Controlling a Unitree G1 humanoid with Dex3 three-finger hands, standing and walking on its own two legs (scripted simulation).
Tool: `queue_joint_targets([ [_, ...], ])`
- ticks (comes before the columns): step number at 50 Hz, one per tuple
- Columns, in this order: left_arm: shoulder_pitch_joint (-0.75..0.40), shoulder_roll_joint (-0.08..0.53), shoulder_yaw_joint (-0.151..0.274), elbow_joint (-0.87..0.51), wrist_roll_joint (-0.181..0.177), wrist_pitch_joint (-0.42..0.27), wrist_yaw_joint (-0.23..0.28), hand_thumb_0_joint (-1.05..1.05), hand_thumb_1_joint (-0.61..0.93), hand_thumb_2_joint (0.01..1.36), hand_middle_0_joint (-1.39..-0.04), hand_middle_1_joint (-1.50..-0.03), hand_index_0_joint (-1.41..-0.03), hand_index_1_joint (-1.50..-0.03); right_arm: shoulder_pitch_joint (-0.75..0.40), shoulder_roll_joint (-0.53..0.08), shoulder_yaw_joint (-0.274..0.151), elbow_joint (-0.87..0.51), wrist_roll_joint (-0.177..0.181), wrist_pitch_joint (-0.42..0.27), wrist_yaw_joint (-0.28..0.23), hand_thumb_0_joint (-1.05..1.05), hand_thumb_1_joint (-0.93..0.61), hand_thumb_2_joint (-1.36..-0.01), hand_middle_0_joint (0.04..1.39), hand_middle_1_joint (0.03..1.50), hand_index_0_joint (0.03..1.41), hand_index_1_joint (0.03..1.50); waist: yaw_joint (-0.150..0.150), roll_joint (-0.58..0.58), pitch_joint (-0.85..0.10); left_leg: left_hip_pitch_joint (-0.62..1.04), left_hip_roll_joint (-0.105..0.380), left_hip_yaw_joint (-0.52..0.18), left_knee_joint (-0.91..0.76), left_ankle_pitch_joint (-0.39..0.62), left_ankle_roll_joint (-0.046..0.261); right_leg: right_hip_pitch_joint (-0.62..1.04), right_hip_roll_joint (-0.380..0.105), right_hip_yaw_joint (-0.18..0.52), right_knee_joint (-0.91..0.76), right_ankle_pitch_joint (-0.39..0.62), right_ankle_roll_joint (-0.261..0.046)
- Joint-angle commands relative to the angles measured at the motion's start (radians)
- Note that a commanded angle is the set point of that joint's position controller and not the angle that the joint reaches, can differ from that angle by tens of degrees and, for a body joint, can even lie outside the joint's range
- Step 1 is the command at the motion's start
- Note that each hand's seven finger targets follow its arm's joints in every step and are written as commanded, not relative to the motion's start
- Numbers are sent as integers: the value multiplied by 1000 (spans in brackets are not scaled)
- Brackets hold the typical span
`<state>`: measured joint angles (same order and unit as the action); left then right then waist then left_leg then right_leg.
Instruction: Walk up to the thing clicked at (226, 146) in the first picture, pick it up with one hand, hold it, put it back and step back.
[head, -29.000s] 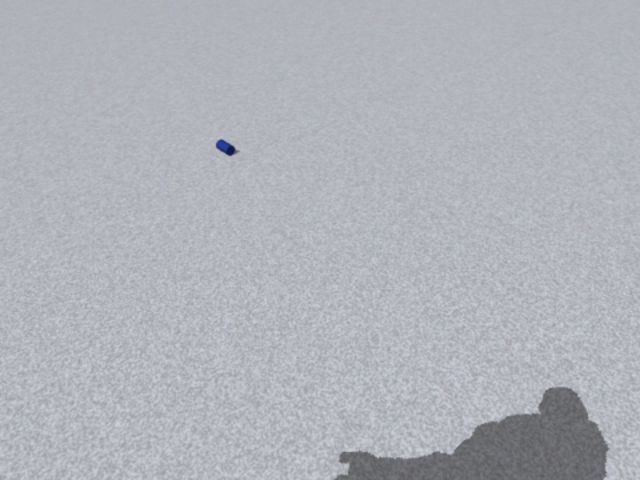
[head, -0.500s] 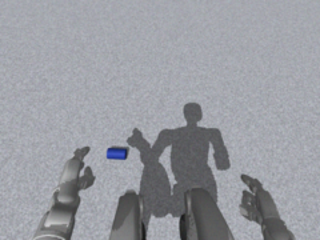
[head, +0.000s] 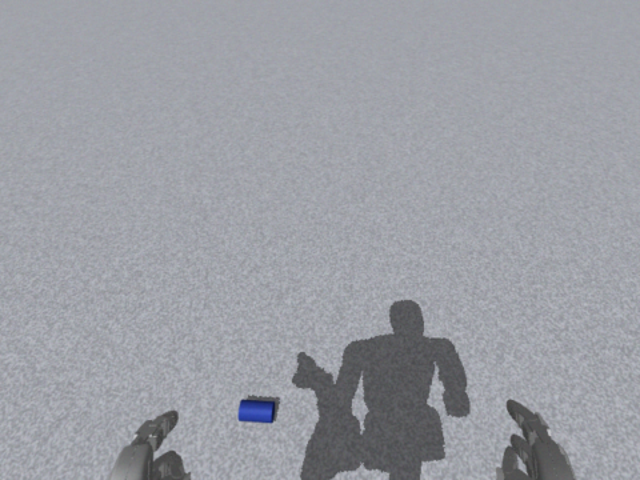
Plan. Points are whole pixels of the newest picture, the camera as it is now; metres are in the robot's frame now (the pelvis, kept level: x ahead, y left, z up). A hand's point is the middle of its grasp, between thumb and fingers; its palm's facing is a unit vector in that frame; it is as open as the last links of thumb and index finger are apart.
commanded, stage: home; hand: left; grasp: from above
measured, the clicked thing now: (257, 411) +0.46 +0.20 -0.68
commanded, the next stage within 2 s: none
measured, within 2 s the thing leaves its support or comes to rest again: neither
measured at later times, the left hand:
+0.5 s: hand out of the picture +0.16 +0.18 -0.04, palm faces +0.06 -0.98 -0.20, open 7.4 cm
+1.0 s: hand out of the picture +0.16 +0.17 -0.04, palm faces +0.05 -0.98 -0.20, open 7.4 cm
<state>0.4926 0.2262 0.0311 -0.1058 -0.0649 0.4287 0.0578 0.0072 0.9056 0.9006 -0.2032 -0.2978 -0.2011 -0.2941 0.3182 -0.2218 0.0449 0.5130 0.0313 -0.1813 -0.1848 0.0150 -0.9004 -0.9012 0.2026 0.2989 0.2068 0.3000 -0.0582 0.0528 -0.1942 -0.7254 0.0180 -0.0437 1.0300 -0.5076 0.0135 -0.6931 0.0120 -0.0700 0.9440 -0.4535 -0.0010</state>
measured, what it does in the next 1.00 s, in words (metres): stands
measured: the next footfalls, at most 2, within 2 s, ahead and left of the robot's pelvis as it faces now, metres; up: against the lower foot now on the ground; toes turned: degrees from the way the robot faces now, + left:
none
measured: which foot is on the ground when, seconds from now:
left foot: down 0.00-1.00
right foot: down 0.00-1.00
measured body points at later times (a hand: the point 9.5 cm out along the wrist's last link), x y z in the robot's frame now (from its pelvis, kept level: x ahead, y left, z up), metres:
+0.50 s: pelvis +0.00 +0.00 +0.00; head +0.01 +0.01 +0.45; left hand +0.15 +0.23 -0.03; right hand +0.16 -0.24 -0.06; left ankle +0.00 +0.11 -0.68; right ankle +0.01 -0.13 -0.68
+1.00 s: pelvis +0.00 -0.01 +0.00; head +0.01 +0.00 +0.45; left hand +0.15 +0.22 -0.03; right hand +0.16 -0.25 -0.06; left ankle +0.00 +0.11 -0.68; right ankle +0.01 -0.13 -0.68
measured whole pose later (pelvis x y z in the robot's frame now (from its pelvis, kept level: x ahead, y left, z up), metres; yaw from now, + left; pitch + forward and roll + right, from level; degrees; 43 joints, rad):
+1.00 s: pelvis +0.00 -0.01 +0.00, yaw +0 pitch +9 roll -3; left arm 0.50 0.22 0.03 -0.11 -0.05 0.43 0.01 0.01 0.91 0.90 -0.20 -0.30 -0.20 -0.29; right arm 0.30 -0.23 0.04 0.54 0.01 -0.25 -0.18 0.02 -0.90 -0.90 0.20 0.30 0.21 0.30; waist -0.03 0.05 -0.16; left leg -0.67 0.02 -0.05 1.00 -0.50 0.00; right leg -0.64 0.01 -0.07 0.93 -0.46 -0.01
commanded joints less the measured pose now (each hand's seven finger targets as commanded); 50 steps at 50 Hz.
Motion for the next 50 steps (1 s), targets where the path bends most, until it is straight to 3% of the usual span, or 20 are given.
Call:
queue_joint_targets([
  [1, 0, 91, 44, -196, 5, -26, -9, 0, 900, 899, -199, -298, -199, -298, -73, -113, -47, -155, -11, -72, -15, 0, -900, -900, 200, 300, 200, 300, 3, -9, -35, 112, -17, -20, -201, 242, 8, 90, 21, -10, -161, 184, -13],
  [4, -15, 95, 47, -204, 7, -25, -19, 0, 900, 899, -199, -298, -199, -298, -83, -116, -48, -155, -15, -88, -16, 0, -900, -900, 200, 300, 200, 300, 3, -24, 3, 97, -20, -15, -208, 193, 12, 88, 16, -6, -179, 144, -8],
  [9, -33, 104, 55, -211, 17, -31, -29, 0, 900, 899, -199, -298, -199, -298, -81, -121, -53, -147, -20, -107, -13, 0, -900, -900, 200, 300, 200, 300, 5, -8, -28, 123, -21, -15, -204, 233, 7, 104, 14, -5, -163, 175, -10],
  [19, -34, 104, 48, -207, 17, -41, -30, 0, 900, 899, -199, -298, -199, -298, -97, -123, -49, -135, -21, -114, -8, 0, -900, -900, 200, 300, 200, 300, 19, 24, -21, 127, -16, -32, -229, 198, 1, 106, 17, -5, -161, 143, -11],
  [22, -15, 103, 55, -196, 17, -43, -28, 0, 900, 899, -199, -299, -199, -298, -95, -120, -51, -134, -22, -114, -9, 0, -901, -899, 200, 299, 200, 299, 22, 0, -38, 128, -17, -25, -211, 247, 2, 118, 16, -3, -157, 178, -12],
  [24, -23, 106, 56, -204, 16, -43, -26, 0, 900, 899, -199, -299, -199, -299, -99, -120, -49, -136, -22, -115, -10, 0, -901, -899, 200, 299, 200, 299, 24, -6, -24, 117, -19, -20, -213, 219, 5, 117, 15, -2, -167, 161, -9],
  [31, -16, 103, 56, -200, 14, -45, -30, 0, 900, 899, -199, -299, -199, -299, -85, -122, -55, -127, -22, -117, -10, 0, -901, -899, 200, 299, 199, 299, 26, 11, -54, 135, -15, -29, -209, 270, -4, 119, 14, -1, -147, 190, -14],
  [43, -33, 107, 60, -189, 14, -40, -34, 0, 900, 899, -199, -299, -199, -299, -93, -124, -57, -128, -22, -124, -11, 0, -901, -899, 200, 299, 200, 299, 21, -5, -3, 104, -22, -9, -212, 169, 6, 101, 10, 9, -179, 127, -4],
  [50, -31, 108, 60, -197, 13, -49, -34, 0, 900, 899, -199, -299, -199, -299, -88, -123, -61, -127, -22, -125, -11, 0, -901, -899, 200, 299, 200, 299, 14, -30, -37, 113, -24, -6, -188, 224, 10, 121, 9, 14, -170, 181, -2],
])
